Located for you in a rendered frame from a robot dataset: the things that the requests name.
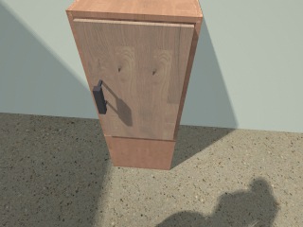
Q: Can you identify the cupboard door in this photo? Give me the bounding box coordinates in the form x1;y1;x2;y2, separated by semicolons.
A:
73;18;194;140

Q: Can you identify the handle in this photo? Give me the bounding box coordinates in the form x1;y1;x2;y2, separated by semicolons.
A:
92;79;107;114

